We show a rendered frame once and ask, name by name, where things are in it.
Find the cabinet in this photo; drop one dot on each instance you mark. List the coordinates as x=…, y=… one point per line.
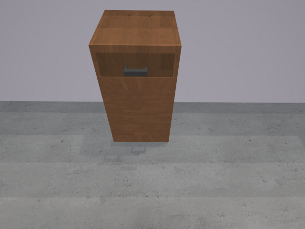
x=139, y=109

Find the drawer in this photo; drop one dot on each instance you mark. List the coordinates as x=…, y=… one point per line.
x=112, y=64

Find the handle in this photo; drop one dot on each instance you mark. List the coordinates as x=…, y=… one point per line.
x=135, y=72

